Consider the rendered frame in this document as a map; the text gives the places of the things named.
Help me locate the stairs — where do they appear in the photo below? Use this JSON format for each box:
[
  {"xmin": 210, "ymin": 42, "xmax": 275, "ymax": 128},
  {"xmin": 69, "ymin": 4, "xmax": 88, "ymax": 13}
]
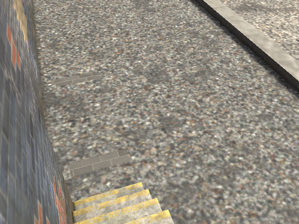
[{"xmin": 72, "ymin": 182, "xmax": 174, "ymax": 224}]

